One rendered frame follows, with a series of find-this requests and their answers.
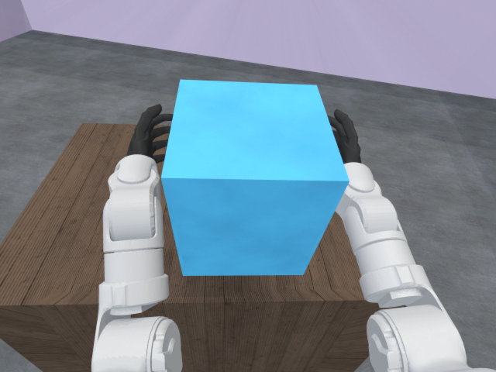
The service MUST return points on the left robot upper arm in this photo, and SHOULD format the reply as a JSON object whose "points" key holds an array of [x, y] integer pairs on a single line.
{"points": [[151, 344]]}

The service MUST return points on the left robot hand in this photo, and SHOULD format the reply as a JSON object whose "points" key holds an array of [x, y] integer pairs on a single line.
{"points": [[144, 134]]}

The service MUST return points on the carton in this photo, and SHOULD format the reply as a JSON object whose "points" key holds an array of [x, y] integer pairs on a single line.
{"points": [[252, 176]]}

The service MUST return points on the robot right forearm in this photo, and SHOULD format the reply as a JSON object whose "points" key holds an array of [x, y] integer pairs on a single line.
{"points": [[390, 276]]}

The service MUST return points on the pedestal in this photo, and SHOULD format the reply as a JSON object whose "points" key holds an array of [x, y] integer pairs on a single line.
{"points": [[52, 263]]}

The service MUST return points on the right robot upper arm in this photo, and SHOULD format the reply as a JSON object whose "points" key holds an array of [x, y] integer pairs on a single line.
{"points": [[415, 339]]}

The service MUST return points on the right robot hand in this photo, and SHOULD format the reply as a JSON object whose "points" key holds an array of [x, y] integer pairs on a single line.
{"points": [[346, 137]]}

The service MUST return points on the robot left forearm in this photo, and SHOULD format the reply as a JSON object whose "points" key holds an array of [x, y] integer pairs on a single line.
{"points": [[132, 227]]}

